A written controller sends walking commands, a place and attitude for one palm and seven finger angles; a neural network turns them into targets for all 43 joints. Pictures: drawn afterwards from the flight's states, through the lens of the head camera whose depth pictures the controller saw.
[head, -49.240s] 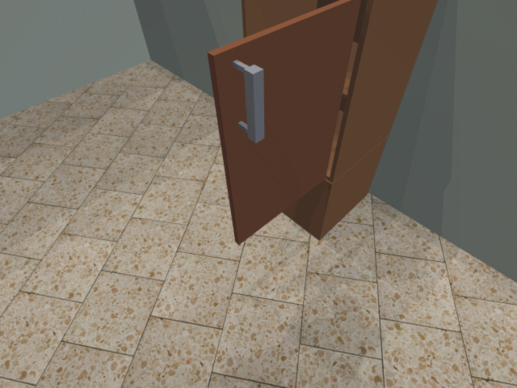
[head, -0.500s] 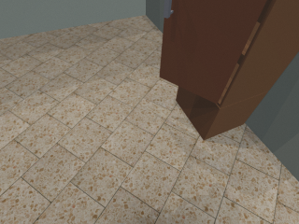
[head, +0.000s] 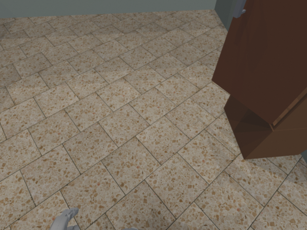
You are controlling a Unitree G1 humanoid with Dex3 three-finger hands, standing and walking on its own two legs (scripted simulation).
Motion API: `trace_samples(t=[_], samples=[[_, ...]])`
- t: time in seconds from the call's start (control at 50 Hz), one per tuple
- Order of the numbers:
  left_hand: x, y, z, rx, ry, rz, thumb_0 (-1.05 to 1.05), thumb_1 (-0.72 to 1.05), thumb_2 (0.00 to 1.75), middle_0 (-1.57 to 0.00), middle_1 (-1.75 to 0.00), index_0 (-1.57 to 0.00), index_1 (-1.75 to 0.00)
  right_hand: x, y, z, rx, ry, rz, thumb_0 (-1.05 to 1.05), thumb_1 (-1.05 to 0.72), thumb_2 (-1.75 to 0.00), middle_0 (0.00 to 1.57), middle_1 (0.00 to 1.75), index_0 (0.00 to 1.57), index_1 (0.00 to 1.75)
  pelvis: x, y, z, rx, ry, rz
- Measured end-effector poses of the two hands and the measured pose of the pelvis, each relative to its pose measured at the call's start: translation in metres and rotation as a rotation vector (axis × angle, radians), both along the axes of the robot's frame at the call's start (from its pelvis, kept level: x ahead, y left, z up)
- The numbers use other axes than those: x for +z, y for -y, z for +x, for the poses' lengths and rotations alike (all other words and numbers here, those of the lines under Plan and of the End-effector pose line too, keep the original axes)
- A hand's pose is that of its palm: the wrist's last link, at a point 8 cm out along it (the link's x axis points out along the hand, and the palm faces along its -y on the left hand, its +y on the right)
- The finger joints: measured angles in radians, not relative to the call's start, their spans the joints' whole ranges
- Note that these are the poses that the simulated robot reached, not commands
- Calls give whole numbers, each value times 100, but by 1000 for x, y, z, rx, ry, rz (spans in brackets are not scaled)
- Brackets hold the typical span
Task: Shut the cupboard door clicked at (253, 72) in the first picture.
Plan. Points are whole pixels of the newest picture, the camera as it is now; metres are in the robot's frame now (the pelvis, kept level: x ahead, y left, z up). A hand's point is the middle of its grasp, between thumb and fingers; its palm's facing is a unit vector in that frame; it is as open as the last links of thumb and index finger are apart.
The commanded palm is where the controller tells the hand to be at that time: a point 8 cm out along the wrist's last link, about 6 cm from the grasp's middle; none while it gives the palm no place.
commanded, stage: walk to a spot facing it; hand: left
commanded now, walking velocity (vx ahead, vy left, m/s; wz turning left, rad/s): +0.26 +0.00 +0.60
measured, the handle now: out of the picture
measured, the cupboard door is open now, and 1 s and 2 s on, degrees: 32 32 32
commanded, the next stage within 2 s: turn to face it in 0.78 s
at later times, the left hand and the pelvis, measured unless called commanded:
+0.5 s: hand out of the picture +0.00 +0.24 -0.19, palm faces +0.37 -0.90 -0.23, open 7.4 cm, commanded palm none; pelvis +0.11 +0.06 -0.02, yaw +20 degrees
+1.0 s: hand (68, 168) +0.32 +0.30 -0.15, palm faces +0.52 -0.82 -0.22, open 7.3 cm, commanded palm none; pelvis +0.32 +0.09 +0.00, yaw +33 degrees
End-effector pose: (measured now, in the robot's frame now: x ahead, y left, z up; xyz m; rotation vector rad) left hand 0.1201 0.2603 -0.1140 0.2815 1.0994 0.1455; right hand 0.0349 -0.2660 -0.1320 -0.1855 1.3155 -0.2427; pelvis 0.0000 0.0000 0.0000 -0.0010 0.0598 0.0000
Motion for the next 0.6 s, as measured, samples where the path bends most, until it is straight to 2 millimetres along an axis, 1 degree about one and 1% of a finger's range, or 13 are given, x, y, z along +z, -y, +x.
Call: trace_samples(t=[0.04, 0.1, 0.16, 0.2, 0.24, 0.28, 0.34, 0.4, 0.42, 0.44, 0.48, 0.52, 0.6], samples=[[-1, 3, -18, 40, -20, 15, 0, 91, 89, -20, -30, -20, -30, -6, 8, 14, 33, 3, 5, 0, -90, -90, 20, 30, 21, 30, -3, 6, 1, 24, 5, 5], [2, 7, -47, 113, -86, 11, 0, 91, 89, -20, -30, -20, -30, -4, 12, 39, 85, 14, 17, 0, -90, -90, 20, 30, 20, 30, 2, 9, 10, 74, 20, 3], [1, 13, -73, 178, -141, -8, 0, 91, 89, -20, -30, -20, -30, 1, 7, 68, 143, 27, 35, 0, -90, -90, 20, 30, 20, 30, 7, 10, 23, 122, 27, 16], [-1, 16, -89, 225, -173, -25, 0, 91, 89, -20, -30, -20, -30, 2, -1, 90, 190, 29, 44, 0, -90, -90, 20, 30, 20, 30, 7, 8, 33, 159, 31, 23], [-5, 19, -106, 279, -205, -43, 0, 91, 89, -20, -30, -20, -30, 2, -13, 117, 247, 29, 50, 0, -91, -90, 20, 30, 20, 30, 6, 4, 42, 197, 34, 26], [-9, 20, -124, 337, -244, -64, 0, 91, 89, -20, -30, -20, -30, 1, -29, 148, 312, 36, 55, 0, -91, -90, 20, 30, 20, 30, 4, -2, 52, 235, 36, 25], [-19, 20, -150, 421, -318, -98, 0, 91, 89, -20, -30, -20, -30, -1, -64, 201, 415, 78, 60, 1, -91, -90, 20, 30, 20, 30, -3, -17, 68, 282, 39, 27], [-34, 12, -169, 482, -395, -134, 0, 90, 89, -20, -30, -20, -30, -5, -100, 252, 501, 181, 53, 1, -90, -90, 20, 30, 20, 30, -20, -37, 86, 317, 43, 15], [-38, 7, -170, 494, -415, -142, 0, 90, 89, -20, -30, -20, -30, -5, -109, 264, 516, 211, 51, 0, -90, -90, 20, 30, 20, 30, -23, -42, 90, 324, 49, 16], [-41, 1, -166, 503, -424, -143, 0, 91, 89, -20, -30, -20, -30, -3, -117, 273, 525, 229, 49, 0, -90, -90, 20, 30, 20, 30, -23, -46, 95, 326, 53, 19], [-41, -13, -149, 516, -401, -139, 1, 91, 89, -20, -30, -20, -30, 1, -128, 283, 536, 237, 44, 0, -90, -90, 20, 30, 20, 30, -20, -52, 106, 338, 54, 23], [-36, -28, -120, 518, -338, -130, 1, 91, 89, -20, -30, -20, -30, 5, -136, 287, 542, 219, 42, 0, -90, -90, 20, 30, 20, 30, -13, -58, 118, 356, 50, 23], [-23, -54, -49, 507, -179, -107, 1, 91, 89, -20, -30, -20, -30, 8, -146, 288, 535, 150, 58, 0, -90, -90, 20, 30, 21, 30, -1, -68, 146, 392, 44, 20]])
